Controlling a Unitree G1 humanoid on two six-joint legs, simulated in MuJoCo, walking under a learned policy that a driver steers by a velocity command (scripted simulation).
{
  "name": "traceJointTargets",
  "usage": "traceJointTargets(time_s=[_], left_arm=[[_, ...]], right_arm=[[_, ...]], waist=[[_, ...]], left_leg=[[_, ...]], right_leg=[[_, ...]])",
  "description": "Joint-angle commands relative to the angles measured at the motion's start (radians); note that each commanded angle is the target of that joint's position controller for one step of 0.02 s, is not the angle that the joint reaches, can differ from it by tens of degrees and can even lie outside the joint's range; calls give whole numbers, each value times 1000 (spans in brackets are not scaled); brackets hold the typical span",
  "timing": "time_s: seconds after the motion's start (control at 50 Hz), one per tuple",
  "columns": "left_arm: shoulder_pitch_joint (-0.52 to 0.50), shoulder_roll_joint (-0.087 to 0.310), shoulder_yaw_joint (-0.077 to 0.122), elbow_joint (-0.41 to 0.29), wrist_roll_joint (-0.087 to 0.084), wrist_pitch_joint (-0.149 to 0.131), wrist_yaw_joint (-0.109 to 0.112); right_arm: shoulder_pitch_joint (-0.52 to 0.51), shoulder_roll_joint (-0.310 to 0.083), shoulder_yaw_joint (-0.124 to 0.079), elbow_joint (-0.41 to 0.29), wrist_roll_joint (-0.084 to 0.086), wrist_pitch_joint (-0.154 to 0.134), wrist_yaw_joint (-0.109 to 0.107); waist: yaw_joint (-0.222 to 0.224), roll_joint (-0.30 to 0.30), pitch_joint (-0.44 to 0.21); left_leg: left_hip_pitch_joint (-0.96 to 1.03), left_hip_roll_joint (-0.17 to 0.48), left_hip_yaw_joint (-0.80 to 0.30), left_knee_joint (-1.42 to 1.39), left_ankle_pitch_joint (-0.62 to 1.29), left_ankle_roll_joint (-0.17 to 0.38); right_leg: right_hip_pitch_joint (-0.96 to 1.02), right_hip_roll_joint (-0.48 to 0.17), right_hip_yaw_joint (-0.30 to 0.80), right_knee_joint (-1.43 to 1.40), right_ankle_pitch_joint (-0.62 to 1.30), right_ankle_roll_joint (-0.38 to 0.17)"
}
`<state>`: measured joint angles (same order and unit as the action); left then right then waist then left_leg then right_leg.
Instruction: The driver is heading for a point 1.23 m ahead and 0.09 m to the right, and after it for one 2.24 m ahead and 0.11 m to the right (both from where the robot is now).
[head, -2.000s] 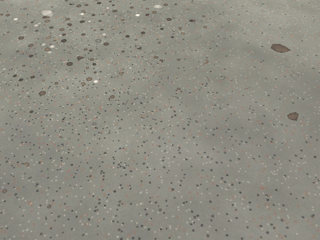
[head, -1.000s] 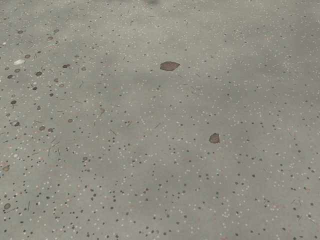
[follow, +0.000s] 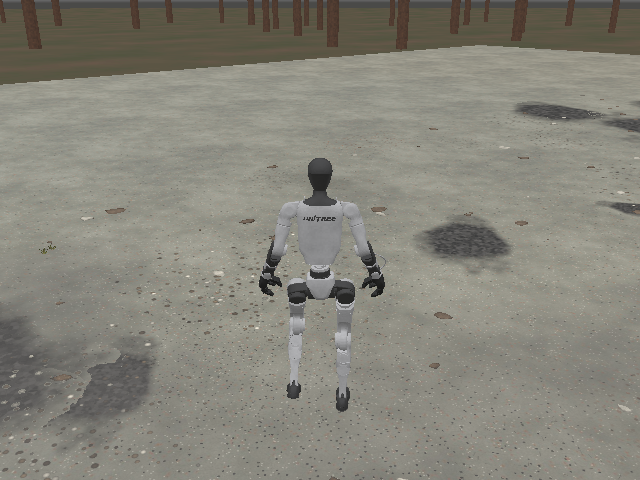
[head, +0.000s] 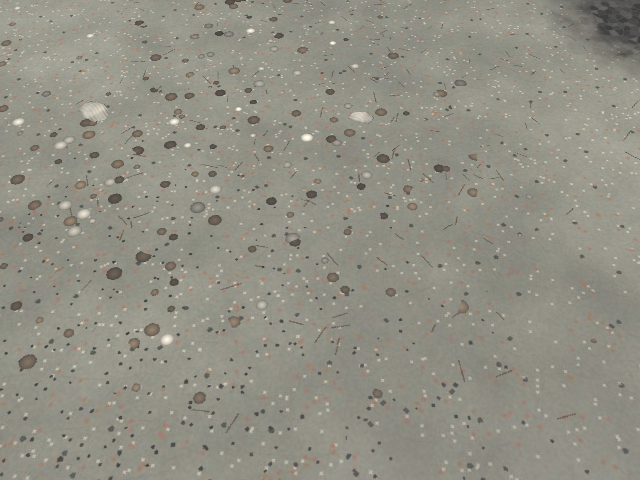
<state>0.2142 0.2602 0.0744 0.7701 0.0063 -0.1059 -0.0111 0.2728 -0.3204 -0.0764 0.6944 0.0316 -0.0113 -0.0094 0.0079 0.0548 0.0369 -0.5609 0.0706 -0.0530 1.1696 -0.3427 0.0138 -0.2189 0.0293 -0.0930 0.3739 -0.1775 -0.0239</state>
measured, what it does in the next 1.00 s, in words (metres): walks ahead: left foot, then right foot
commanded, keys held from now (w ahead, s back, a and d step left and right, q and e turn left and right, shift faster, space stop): w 1.00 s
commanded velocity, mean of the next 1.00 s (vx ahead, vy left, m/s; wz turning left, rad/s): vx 0.50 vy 0.00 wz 0.14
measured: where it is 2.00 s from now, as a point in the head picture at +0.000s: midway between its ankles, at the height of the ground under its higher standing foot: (292, 242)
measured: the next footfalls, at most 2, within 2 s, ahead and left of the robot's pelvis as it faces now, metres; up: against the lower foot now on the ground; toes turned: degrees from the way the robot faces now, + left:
left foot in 0.28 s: +0.32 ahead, +0.17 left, +0.00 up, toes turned +7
right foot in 0.80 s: +0.65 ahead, -0.03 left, +0.00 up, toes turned +4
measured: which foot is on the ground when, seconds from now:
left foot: up 0.00-0.26, down 0.28-0.82, up 0.84-1.00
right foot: down 0.00-0.28, up 0.30-0.78, down 0.80-1.00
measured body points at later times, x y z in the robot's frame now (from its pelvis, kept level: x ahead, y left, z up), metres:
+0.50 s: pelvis +0.28 +0.08 +0.00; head +0.31 +0.10 +0.45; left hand +0.38 +0.37 -0.11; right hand +0.39 -0.18 -0.10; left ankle +0.28 +0.17 -0.74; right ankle +0.31 -0.08 -0.66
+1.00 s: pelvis +0.57 +0.04 +0.00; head +0.60 +0.03 +0.45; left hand +0.62 +0.32 -0.11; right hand +0.71 -0.22 -0.12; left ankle +0.53 +0.20 -0.66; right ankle +0.61 -0.04 -0.74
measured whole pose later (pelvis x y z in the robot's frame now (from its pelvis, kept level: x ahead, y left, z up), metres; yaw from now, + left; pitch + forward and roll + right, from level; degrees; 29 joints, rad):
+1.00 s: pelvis +0.57 +0.04 +0.00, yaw +6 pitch +1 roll +0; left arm 0.25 0.27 0.04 0.85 0.01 -0.09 -0.04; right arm 0.25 -0.30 -0.05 0.77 0.01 -0.07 -0.01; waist 0.02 0.04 0.03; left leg -0.52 0.08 -0.04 1.11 -0.31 0.02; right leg -0.26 0.06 -0.06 0.40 -0.16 -0.08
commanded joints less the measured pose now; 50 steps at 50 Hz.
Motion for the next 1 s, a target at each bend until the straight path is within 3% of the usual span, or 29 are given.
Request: traceJointTargets(time_s=[0.02, 0.08, 0.12, 0.2, 0.24, 0.26, 0.28, 0.3, 0.32, 0.34, 0.36, 0.38, 0.4, 0.42, 0.46, 0.52, 0.62, 0.7, 0.76, 0.78, 0.8, 0.82, 0.84, 0.86, 0.88, 0.9, 0.92, 0.94, 1.0], left_arm=[[-41, 134, 32, -41, -3, -27, 3], [-25, 157, 35, -19, -6, -23, -1], [-10, 173, 36, -7, -17, -14, -2], [73, 222, 46, 37, -40, 9, -3], [82, 243, 48, 53, -47, 25, -1], [70, 243, 44, 58, -49, 33, 1], [90, 208, 28, 62, -40, 36, 5], [105, 140, 0, 29, -11, 30, 7], [187, 54, -32, 13, -4, 9, 1], [110, 161, -7, 20, -38, -5, -7], [36, 178, -2, -8, -58, -13, -12], [6, 164, -6, -11, -43, -17, -6], [-3, 162, -2, -9, -26, -14, -3], [18, 157, -1, 0, -25, -3, -6], [43, 120, -9, 11, -24, 19, -8], [-37, 99, -17, -12, -8, 34, -3], [-195, 76, -34, -46, -16, 20, -22], [-268, 97, -31, -79, -21, 13, -40], [-215, 129, -18, -72, -18, 7, -46], [-131, 151, -4, -48, -15, 6, -42], [24, 197, 21, -1, -13, 8, -33], [188, 275, 39, 27, -7, 13, -22], [207, 324, 46, 41, -6, 15, -31], [178, 222, 21, 28, -27, 11, -33], [117, 186, 10, 20, -24, 10, -29], [55, 172, 5, 9, -14, 10, -27], [15, 145, -2, 4, -5, 9, -26], [-2, 128, -9, 3, 8, 6, -25], [6, 138, -5, 23, -4, -7, -21]], right_arm=[[10, -27, -5, -83, -9, 1, 3], [-48, -11, 7, -91, -15, -14, 17], [-124, -3, 16, -106, -16, -29, 30], [-235, -22, 18, -151, -11, -38, 50], [-209, -51, 5, -156, -17, -39, 51], [-114, -77, -13, -132, -22, -39, 49], [42, -131, -43, -83, -21, -35, 41], [198, -224, -70, -60, -27, -28, 23], [197, -290, -70, -65, -25, -31, 24], [188, -189, -42, -72, -23, -42, 32], [140, -157, -31, -66, -27, -50, 34], [81, -133, -24, -65, -26, -53, 34], [31, -104, -15, -70, -32, -55, 35], [0, -78, -7, -75, -40, -59, 35], [-12, -79, -9, -66, -34, -73, 32], [4, -101, -16, -36, -30, -85, 22], [62, -128, -24, 12, -22, -76, 9], [115, -143, -32, 61, -12, -64, 6], [103, -155, -38, 79, -10, -48, -2], [86, -156, -37, 79, -11, -41, -4], [92, -130, -25, 77, -18, -35, -8], [122, -72, 1, 54, -44, -33, -13], [256, 31, 27, 43, -27, -55, -2], [173, -82, 7, 55, -7, -75, 3], [71, -122, -5, 26, 12, -85, 8], [21, -112, -2, 15, 3, -90, 2], [-6, -106, -6, 12, -14, -88, -1], [15, -94, -7, 15, -17, -80, 0], [31, -50, 0, 20, -22, -56, -1]], waist=[[-17, -128, 3], [-4, -99, 7], [21, -90, 25], [52, -99, 49], [17, -119, 21], [-48, -119, -41], [-117, -105, -139], [-165, 29, -274], [-85, 234, -396], [-133, 115, -379], [-123, 100, -238], [-91, 39, -176], [-59, 31, -129], [-27, 34, -116], [1, 20, -105], [-2, -9, -40], [-60, 0, 16], [-75, 9, 43], [-32, 32, 8], [19, 36, -46], [85, 19, -150], [127, -127, -304], [41, -400, -401], [93, -261, -340], [89, -203, -208], [60, -117, -141], [38, -102, -89], [7, -131, -88], [-18, -128, -65]], left_leg=[[-114, 78, -60, -66, 80, -14], [-98, 62, -47, -250, 232, -14], [-50, 41, 1, -394, 311, -7], [-30, 16, 44, -543, 266, 22], [42, -21, 80, -593, 188, 53], [193, -59, 114, -642, 210, 76], [437, -95, 127, -641, 234, 101], [755, 99, -149, -632, 220, 178], [918, 305, -648, -791, 58, 326], [905, 304, -664, -844, 14, 311], [798, 270, -502, -845, 107, 277], [682, 227, -391, -849, 197, 250], [571, 197, -314, -875, 288, 239], [500, 175, -269, -910, 331, 234], [441, 172, -219, -968, 375, 252], [417, 158, -134, -1024, 406, 252], [419, 113, -20, -1047, 333, 200], [534, 169, -35, -1001, 334, 182], [616, 189, -36, -904, 519, 151], [616, 160, -9, -797, 686, 130], [551, 105, 33, -603, 738, 100], [347, 34, 81, -267, 421, 58], [-36, -151, 7, 38, -231, -2], [-150, -99, -102, 135, -240, 10], [-204, -49, -72, 128, -145, 25], [-172, 4, -42, 82, -53, 27], [-139, 35, -35, 23, 5, 22], [-78, 58, -43, -4, 45, 20], [-51, 73, -24, -89, 83, -6]], right_leg=[[31, -310, 225, -259, 58, -197], [58, -279, 120, -265, 133, -191], [59, -257, 56, -261, 157, -172], [168, -305, 51, -226, 170, -151], [227, -321, 42, -137, 354, -132], [218, -295, 1, -3, 520, -107], [134, -248, -47, 199, 589, -73], [-132, -180, -86, 546, 307, -13], [-409, -16, 38, 844, -403, 30], [-511, -54, 167, 949, -404, 20], [-575, -97, 149, 951, -328, 5], [-554, -139, 141, 892, -241, -2], [-506, -166, 142, 833, -183, 0], [-444, -182, 152, 804, -143, 2], [-404, -184, 146, 750, -103, 18], [-459, -184, 143, 595, 23, 49], [-396, -128, 101, 275, 275, 52], [-410, -109, 114, 172, 241, 14], [-329, -79, 89, 137, 129, -29], [-205, -44, 54, 118, 116, -51], [18, -38, 48, 134, 133, -81], [309, -234, 286, 158, 157, -143], [583, -407, 792, -2, -128, -304], [552, -389, 815, -79, -280, -271], [433, -363, 662, -91, -247, -230], [302, -330, 559, -104, -138, -209], [196, -297, 481, -127, -30, -206], [135, -275, 432, -149, 41, -203], [64, -257, 331, -213, 156, -226]])
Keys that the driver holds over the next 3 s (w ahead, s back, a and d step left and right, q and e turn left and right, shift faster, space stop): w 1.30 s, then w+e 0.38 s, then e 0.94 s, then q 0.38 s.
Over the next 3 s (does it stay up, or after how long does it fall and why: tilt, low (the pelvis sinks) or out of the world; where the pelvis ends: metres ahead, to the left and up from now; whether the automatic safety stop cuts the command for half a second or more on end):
stays up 1.16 0.07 -0.01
